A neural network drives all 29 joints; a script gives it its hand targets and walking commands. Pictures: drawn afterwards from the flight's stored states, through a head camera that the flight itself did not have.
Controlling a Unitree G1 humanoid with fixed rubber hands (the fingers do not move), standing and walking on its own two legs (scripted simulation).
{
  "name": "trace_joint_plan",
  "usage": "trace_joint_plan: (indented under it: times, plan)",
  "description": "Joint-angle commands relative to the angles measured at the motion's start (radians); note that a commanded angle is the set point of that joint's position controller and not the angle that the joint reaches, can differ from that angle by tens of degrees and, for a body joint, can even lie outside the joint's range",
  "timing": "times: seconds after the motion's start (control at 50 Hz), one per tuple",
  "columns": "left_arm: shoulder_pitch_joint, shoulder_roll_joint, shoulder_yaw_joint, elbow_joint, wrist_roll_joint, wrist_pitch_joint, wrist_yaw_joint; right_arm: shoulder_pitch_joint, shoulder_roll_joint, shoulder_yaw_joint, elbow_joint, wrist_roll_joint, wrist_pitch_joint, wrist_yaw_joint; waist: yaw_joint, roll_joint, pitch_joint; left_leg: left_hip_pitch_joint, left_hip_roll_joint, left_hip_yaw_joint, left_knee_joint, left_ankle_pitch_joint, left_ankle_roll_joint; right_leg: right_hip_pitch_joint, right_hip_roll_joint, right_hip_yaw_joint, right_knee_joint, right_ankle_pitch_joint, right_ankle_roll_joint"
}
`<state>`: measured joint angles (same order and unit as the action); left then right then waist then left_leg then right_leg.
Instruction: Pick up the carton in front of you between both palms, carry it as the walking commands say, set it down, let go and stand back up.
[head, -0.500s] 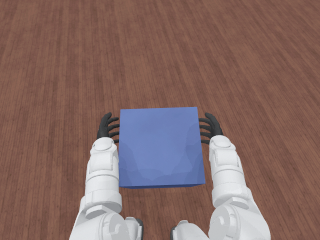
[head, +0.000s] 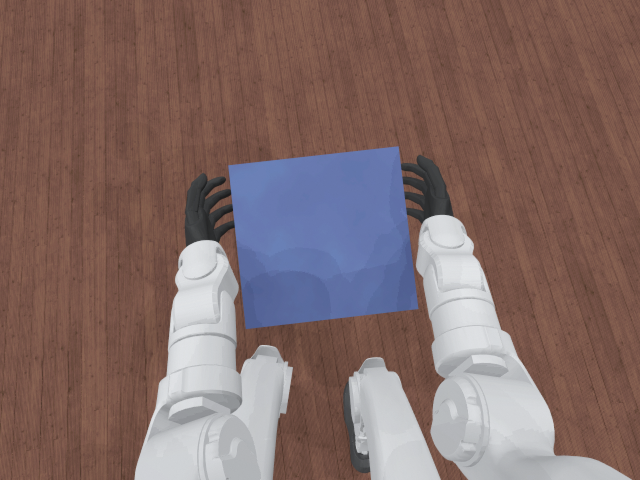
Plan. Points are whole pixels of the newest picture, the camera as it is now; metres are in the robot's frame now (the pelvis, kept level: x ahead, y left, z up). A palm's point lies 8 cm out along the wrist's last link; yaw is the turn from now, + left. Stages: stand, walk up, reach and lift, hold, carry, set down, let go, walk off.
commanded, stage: set down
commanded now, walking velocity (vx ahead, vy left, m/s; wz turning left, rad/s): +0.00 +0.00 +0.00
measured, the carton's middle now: (321, 239) +0.42 +0.02 -0.18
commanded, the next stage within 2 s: none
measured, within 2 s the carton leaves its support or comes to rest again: rests again in 1.42 s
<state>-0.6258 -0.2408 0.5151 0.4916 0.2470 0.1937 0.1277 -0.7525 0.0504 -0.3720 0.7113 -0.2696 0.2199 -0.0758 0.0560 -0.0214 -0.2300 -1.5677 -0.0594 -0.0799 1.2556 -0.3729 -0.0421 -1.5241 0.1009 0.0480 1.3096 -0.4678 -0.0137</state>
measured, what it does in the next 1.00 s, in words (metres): lowers itself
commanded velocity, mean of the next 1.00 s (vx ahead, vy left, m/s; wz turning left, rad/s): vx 0.00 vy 0.00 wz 0.00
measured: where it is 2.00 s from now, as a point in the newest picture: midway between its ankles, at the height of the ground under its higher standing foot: (313, 430)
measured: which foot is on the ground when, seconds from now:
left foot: down 0.00-1.00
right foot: down 0.00-1.00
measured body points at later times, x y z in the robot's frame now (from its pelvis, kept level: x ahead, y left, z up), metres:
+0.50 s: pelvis -0.03 +0.00 -0.13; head +0.25 +0.00 +0.23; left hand +0.41 +0.18 -0.24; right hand +0.48 -0.11 -0.24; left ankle +0.09 +0.13 -0.59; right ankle +0.05 -0.10 -0.59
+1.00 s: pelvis -0.05 -0.01 -0.23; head +0.30 -0.03 +0.06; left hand +0.43 +0.19 -0.38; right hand +0.52 -0.09 -0.39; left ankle +0.09 +0.13 -0.59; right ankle +0.05 -0.10 -0.59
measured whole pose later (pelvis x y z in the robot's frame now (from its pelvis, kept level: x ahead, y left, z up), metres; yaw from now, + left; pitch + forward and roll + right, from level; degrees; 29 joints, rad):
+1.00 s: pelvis -0.05 -0.01 -0.23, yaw +2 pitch +43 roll +4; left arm -1.14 -0.07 0.54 0.75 0.04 0.16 0.22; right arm -1.45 -0.30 0.04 1.20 0.01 0.16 -0.13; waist 0.14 0.02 0.14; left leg -2.28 -0.13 -0.06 2.01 -0.48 -0.12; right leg -2.27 0.16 0.04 2.11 -0.58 0.00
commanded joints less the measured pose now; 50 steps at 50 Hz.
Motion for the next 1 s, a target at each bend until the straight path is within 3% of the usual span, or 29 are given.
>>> trace_joint_plan:
  times: [0.0,0.02,0.04,0.12,0.16,0.18,0.22,0.24,0.28,0.3,0.32,0.34,0.36,0.38,0.4,0.44,0.48,0.5,0.52,0.58,0.62,0.64,0.74,0.78,0.8,0.92,0.94,0.96,0.98]
  plan:
    - [-0.512,-0.787,-0.567,0.164,-0.068,0.013,-0.253,-0.467,0.903,0.468,0.076,0.097,-0.047,0.256,0.009,-0.049,-0.754,0.410,-0.090,0.082,0.001,0.262,0.005,0.282,0.051,0.016,-0.121,0.257,0.029]
    - [-0.538,-0.786,-0.551,0.178,-0.074,0.014,-0.249,-0.536,0.869,0.484,0.066,0.127,-0.052,0.258,0.039,-0.014,-0.741,0.397,-0.096,0.092,0.015,0.231,-0.002,0.257,0.046,0.013,-0.104,0.211,0.021]
    - [-0.581,-0.800,-0.578,0.149,-0.085,0.006,-0.241,-0.534,0.884,0.488,0.061,0.111,-0.059,0.252,-0.009,-0.049,-0.768,0.399,-0.092,0.075,0.049,0.238,-0.001,0.235,0.054,0.001,-0.078,0.218,0.022]
    - [-0.587,-0.781,-0.580,0.146,-0.093,-0.003,-0.212,-0.585,0.837,0.503,0.067,0.139,-0.070,0.233,0.029,-0.035,-0.824,0.329,-0.101,0.101,0.118,0.218,-0.018,0.182,0.063,-0.007,-0.002,0.197,0.027]
    - [-0.632,-0.767,-0.578,0.127,-0.106,-0.003,-0.202,-0.620,0.806,0.512,0.054,0.147,-0.074,0.229,0.014,-0.043,-0.861,0.320,-0.102,0.097,0.149,0.227,-0.029,0.161,0.072,-0.023,0.045,0.205,0.026]
    - [-0.653,-0.778,-0.584,0.151,-0.133,-0.007,-0.192,-0.603,0.811,0.501,0.099,0.150,-0.077,0.228,-0.025,-0.043,-0.858,0.309,-0.101,0.096,0.173,0.231,-0.030,0.168,0.071,-0.021,0.052,0.219,0.018]
    - [-0.658,-0.784,-0.574,0.159,-0.122,-0.007,-0.184,-0.657,0.819,0.499,0.081,0.173,-0.084,0.229,0.032,-0.006,-0.880,0.333,-0.111,0.101,0.189,0.251,-0.030,0.117,0.073,-0.019,0.093,0.206,0.016]
    - [-0.637,-0.766,-0.565,0.142,-0.113,-0.009,-0.179,-0.666,0.791,0.532,0.067,0.168,-0.074,0.228,0.022,-0.065,-0.909,0.318,-0.107,0.099,0.207,0.227,-0.029,0.107,0.080,-0.036,0.110,0.183,0.034]
    - [-0.674,-0.770,-0.594,0.134,-0.145,-0.016,-0.163,-0.673,0.796,0.536,0.074,0.203,-0.088,0.223,0.046,-0.011,-0.918,0.317,-0.114,0.108,0.245,0.262,-0.037,0.080,0.077,-0.025,0.146,0.198,0.021]
    - [-0.724,-0.729,-0.601,0.086,-0.162,-0.031,-0.161,-0.722,0.778,0.557,0.066,0.210,-0.084,0.218,0.044,-0.086,-0.929,0.262,-0.109,0.107,0.280,0.262,-0.034,0.081,0.075,-0.027,0.162,0.223,0.027]
    - [-0.718,-0.717,-0.590,0.126,-0.156,-0.022,-0.158,-0.716,0.742,0.530,0.092,0.198,-0.089,0.211,-0.001,-0.046,-0.916,0.227,-0.108,0.109,0.293,0.221,-0.043,0.092,0.079,-0.038,0.189,0.202,0.032]
    - [-0.747,-0.695,-0.559,0.120,-0.145,-0.029,-0.156,-0.749,0.757,0.533,0.093,0.206,-0.084,0.208,0.042,-0.091,-0.912,0.253,-0.107,0.110,0.295,0.213,-0.031,0.059,0.082,-0.034,0.193,0.169,0.034]
    - [-0.755,-0.730,-0.550,0.152,-0.158,-0.025,-0.161,-0.740,0.748,0.523,0.116,0.189,-0.086,0.202,0.009,-0.073,-0.893,0.175,-0.109,0.117,0.319,0.200,-0.038,0.087,0.079,-0.021,0.192,0.186,0.024]
    - [-0.771,-0.695,-0.550,0.131,-0.144,-0.025,-0.159,-0.746,0.750,0.529,0.130,0.204,-0.080,0.204,0.052,-0.065,-0.877,0.193,-0.105,0.123,0.320,0.206,-0.035,0.041,0.083,-0.034,0.223,0.174,0.026]
    - [-0.795,-0.696,-0.546,0.143,-0.155,-0.018,-0.154,-0.772,0.710,0.491,0.154,0.193,-0.084,0.209,0.027,-0.040,-0.863,0.176,-0.111,0.126,0.327,0.172,-0.044,0.017,0.083,-0.041,0.226,0.138,0.014]
    - [-0.821,-0.688,-0.524,0.145,-0.139,-0.020,-0.148,-0.827,0.711,0.502,0.152,0.203,-0.087,0.213,0.053,-0.054,-0.875,0.190,-0.106,0.130,0.366,0.180,-0.036,-0.056,0.083,-0.042,0.261,0.108,0.018]
    - [-0.840,-0.667,-0.510,0.160,-0.153,-0.022,-0.141,-0.825,0.695,0.492,0.188,0.203,-0.088,0.207,0.027,-0.051,-0.887,0.168,-0.105,0.135,0.397,0.176,-0.047,-0.041,0.087,-0.044,0.288,0.126,0.023]
    - [-0.858,-0.669,-0.522,0.137,-0.168,-0.032,-0.142,-0.844,0.713,0.494,0.176,0.221,-0.092,0.200,0.067,-0.049,-0.884,0.130,-0.106,0.141,0.414,0.192,-0.040,-0.047,0.076,-0.028,0.297,0.136,0.014]
    - [-0.878,-0.662,-0.518,0.123,-0.166,-0.033,-0.139,-0.834,0.696,0.505,0.193,0.218,-0.087,0.201,0.046,-0.065,-0.910,0.149,-0.102,0.143,0.423,0.176,-0.045,-0.033,0.082,-0.041,0.314,0.117,0.018]
    - [-0.887,-0.624,-0.473,0.162,-0.153,-0.039,-0.138,-0.899,0.675,0.492,0.224,0.213,-0.088,0.193,0.079,-0.092,-0.865,0.056,-0.101,0.147,0.460,0.165,-0.043,-0.091,0.075,-0.036,0.351,0.112,0.014]
    - [-0.932,-0.596,-0.478,0.146,-0.171,-0.044,-0.133,-0.906,0.619,0.491,0.246,0.231,-0.093,0.194,0.047,-0.069,-0.844,0.066,-0.097,0.138,0.478,0.174,-0.048,-0.147,0.078,-0.053,0.390,0.117,0.019]
    - [-0.912,-0.617,-0.464,0.169,-0.180,-0.046,-0.139,-0.942,0.640,0.510,0.231,0.244,-0.106,0.187,0.072,-0.072,-0.863,0.070,-0.097,0.144,0.498,0.193,-0.046,-0.142,0.074,-0.050,0.397,0.120,0.014]
    - [-1.012,-0.553,-0.454,0.142,-0.202,-0.052,-0.119,-0.999,0.547,0.500,0.298,0.250,-0.103,0.178,0.056,-0.060,-0.867,0.019,-0.091,0.159,0.573,0.163,-0.059,-0.164,0.060,-0.045,0.459,0.103,0.012]
    - [-1.060,-0.523,-0.453,0.115,-0.222,-0.065,-0.121,-1.032,0.568,0.522,0.273,0.293,-0.110,0.179,0.099,-0.088,-0.878,0.030,-0.087,0.165,0.585,0.191,-0.052,-0.156,0.058,-0.045,0.493,0.133,0.016]
    - [-1.044,-0.516,-0.453,0.156,-0.234,-0.061,-0.120,-1.041,0.532,0.548,0.277,0.297,-0.113,0.176,0.074,-0.094,-0.883,0.039,-0.083,0.164,0.601,0.206,-0.058,-0.148,0.052,-0.054,0.507,0.150,0.018]
    - [-1.107,-0.503,-0.419,0.177,-0.263,-0.063,-0.128,-1.151,0.515,0.598,0.303,0.346,-0.111,0.172,0.102,-0.151,-0.855,-0.039,-0.073,0.177,0.667,0.202,-0.050,-0.116,0.042,-0.046,0.566,0.165,0.017]
    - [-1.090,-0.507,-0.409,0.194,-0.252,-0.063,-0.131,-1.151,0.497,0.604,0.291,0.361,-0.119,0.174,0.134,-0.109,-0.874,-0.053,-0.062,0.194,0.695,0.221,-0.055,-0.101,0.032,-0.016,0.570,0.186,0.013]
    - [-1.056,-0.535,-0.388,0.235,-0.269,-0.060,-0.137,-1.126,0.512,0.577,0.324,0.353,-0.117,0.174,0.106,-0.153,-0.844,-0.078,-0.067,0.181,0.685,0.198,-0.049,-0.086,0.030,-0.026,0.576,0.186,0.009]
    - [-1.045,-0.522,-0.374,0.253,-0.254,-0.052,-0.147,-1.143,0.507,0.589,0.304,0.338,-0.118,0.172,0.121,-0.180,-0.805,-0.110,-0.066,0.183,0.690,0.181,-0.046,-0.101,0.022,-0.023,0.577,0.179,0.017]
